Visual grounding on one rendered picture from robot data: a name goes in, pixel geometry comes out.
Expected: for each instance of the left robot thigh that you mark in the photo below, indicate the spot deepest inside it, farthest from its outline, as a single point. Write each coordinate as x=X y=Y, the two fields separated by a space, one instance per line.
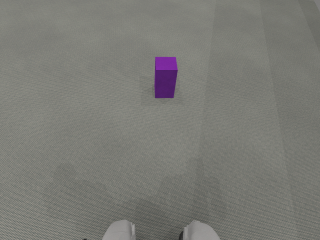
x=120 y=230

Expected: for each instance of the right robot thigh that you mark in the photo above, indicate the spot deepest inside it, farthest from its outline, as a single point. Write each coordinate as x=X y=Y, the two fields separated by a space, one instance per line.
x=199 y=231

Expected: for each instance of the robot thigh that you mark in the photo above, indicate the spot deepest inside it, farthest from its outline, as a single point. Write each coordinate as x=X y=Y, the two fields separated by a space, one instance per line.
x=199 y=231
x=120 y=230

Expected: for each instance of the carton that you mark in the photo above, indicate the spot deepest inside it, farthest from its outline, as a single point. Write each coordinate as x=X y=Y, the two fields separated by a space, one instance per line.
x=165 y=77

